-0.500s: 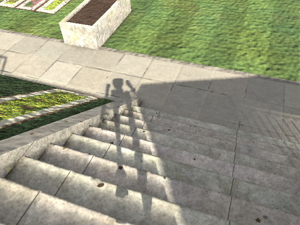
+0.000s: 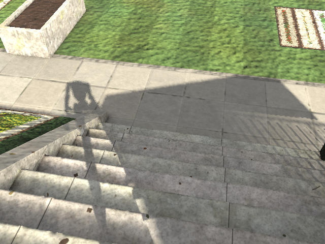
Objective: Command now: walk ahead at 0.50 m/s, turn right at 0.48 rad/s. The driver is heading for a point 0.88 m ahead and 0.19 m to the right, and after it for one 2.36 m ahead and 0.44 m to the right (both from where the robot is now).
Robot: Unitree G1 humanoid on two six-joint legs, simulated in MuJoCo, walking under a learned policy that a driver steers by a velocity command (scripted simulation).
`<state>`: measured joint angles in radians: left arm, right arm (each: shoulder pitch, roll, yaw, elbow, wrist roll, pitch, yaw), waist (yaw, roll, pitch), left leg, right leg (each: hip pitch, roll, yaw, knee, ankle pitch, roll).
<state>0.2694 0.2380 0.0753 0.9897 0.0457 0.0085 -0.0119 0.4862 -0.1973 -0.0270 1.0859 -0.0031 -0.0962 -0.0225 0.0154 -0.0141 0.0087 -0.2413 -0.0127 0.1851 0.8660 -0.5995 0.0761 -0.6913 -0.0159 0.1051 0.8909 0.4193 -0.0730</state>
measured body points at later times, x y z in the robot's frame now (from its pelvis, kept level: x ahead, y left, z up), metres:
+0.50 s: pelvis +0.24 -0.05 -0.17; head +0.22 -0.06 +0.28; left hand +0.25 +0.20 -0.31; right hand +0.29 -0.32 -0.30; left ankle +0.45 +0.09 -0.81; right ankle +0.18 -0.09 -0.87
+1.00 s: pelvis +0.51 -0.05 -0.35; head +0.51 -0.03 +0.10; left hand +0.69 +0.13 -0.50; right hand +0.29 -0.20 -0.48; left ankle +0.49 +0.03 -1.06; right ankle +0.57 -0.25 -0.95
